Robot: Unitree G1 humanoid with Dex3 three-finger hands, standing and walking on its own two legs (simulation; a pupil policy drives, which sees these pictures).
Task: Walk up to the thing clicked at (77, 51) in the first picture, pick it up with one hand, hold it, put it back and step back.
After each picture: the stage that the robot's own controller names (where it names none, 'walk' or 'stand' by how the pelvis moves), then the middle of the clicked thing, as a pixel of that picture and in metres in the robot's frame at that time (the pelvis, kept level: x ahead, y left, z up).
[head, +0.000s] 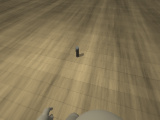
stand; (77, 52) +1.26 +0.31 -0.65
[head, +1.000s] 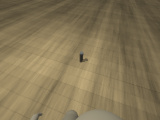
walk; (81, 57) +1.15 +0.15 -0.64
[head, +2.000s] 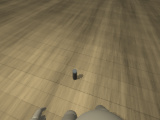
walk; (74, 74) +0.68 +0.20 -0.65
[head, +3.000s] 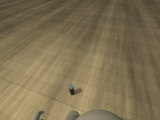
walk; (71, 90) +0.48 +0.25 -0.64
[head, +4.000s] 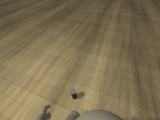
stand; (74, 94) +0.39 +0.21 -0.64
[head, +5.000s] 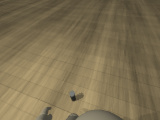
stand; (72, 96) +0.37 +0.22 -0.65
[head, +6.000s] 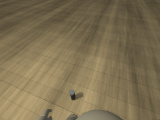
stand; (72, 95) +0.40 +0.22 -0.66
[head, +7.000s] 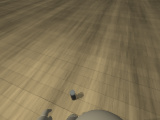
stand; (73, 95) +0.39 +0.22 -0.66
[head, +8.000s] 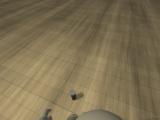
go down; (73, 95) +0.39 +0.21 -0.66
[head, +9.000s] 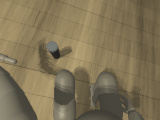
go down; (54, 51) +0.47 +0.26 -0.24
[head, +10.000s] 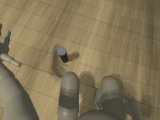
approach; (63, 55) +0.47 +0.25 -0.26
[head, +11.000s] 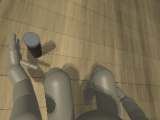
close in; (34, 47) +0.45 +0.30 -0.16
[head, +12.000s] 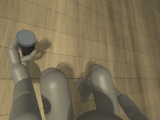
close; (27, 46) +0.44 +0.30 -0.16
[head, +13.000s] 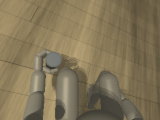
lift; (52, 63) +0.33 +0.26 -0.10
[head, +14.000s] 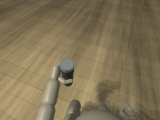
lift; (67, 74) +0.31 +0.16 +0.05
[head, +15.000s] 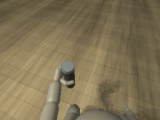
hold; (69, 76) +0.30 +0.16 +0.02
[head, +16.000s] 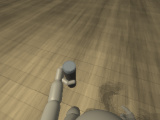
hold; (70, 76) +0.31 +0.15 +0.02
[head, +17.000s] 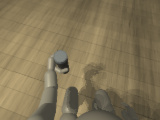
crouch; (63, 64) +0.39 +0.19 -0.03
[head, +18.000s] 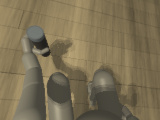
lower; (41, 44) +0.48 +0.26 -0.08
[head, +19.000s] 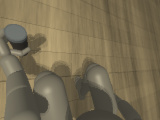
lower; (19, 44) +0.46 +0.30 -0.16
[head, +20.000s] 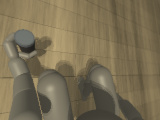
lower; (27, 47) +0.44 +0.29 -0.16
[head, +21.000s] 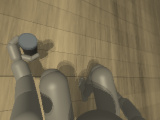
lower; (30, 49) +0.42 +0.29 -0.17
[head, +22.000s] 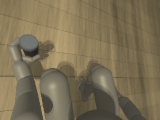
lower; (31, 51) +0.42 +0.28 -0.17
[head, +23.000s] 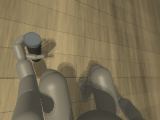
open; (34, 50) +0.44 +0.27 -0.17
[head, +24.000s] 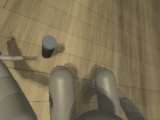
stand; (47, 49) +0.43 +0.25 -0.18
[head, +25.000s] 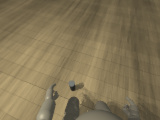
stand; (72, 86) +0.39 +0.18 -0.53
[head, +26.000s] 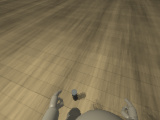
stand; (74, 95) +0.39 +0.18 -0.60
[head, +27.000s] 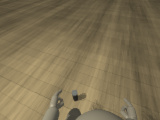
stand; (75, 95) +0.39 +0.17 -0.60
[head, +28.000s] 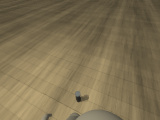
stand; (78, 96) +0.41 +0.17 -0.65
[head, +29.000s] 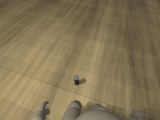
walk; (76, 80) +0.48 +0.16 -0.63
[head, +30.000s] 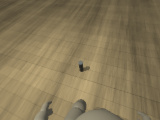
walk; (81, 66) +0.75 +0.21 -0.63
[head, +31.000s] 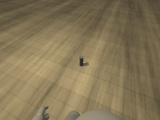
stand; (81, 61) +1.01 +0.19 -0.64
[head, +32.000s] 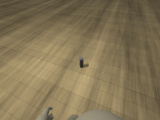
stand; (81, 62) +1.01 +0.19 -0.66
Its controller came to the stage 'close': yes
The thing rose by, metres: 0.67
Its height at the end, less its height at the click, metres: +0.00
